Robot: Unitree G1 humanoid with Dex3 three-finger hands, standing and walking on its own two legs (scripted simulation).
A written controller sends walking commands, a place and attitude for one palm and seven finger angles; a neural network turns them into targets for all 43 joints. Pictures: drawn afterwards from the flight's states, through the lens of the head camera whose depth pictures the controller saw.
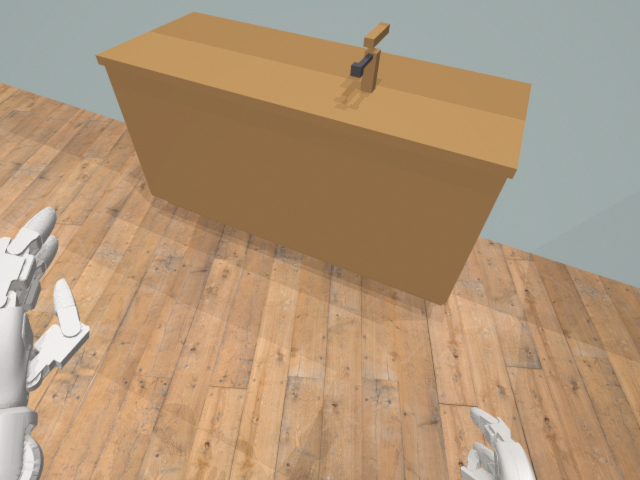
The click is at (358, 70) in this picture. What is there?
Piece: tap's lever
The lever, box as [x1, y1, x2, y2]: [350, 62, 363, 77]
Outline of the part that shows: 354,62 351,65 350,75 359,77 362,74 363,64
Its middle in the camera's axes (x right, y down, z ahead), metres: +0.09 -0.45 +1.03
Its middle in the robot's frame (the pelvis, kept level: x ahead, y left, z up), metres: +1.08 -0.03 +0.04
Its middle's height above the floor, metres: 0.82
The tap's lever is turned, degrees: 0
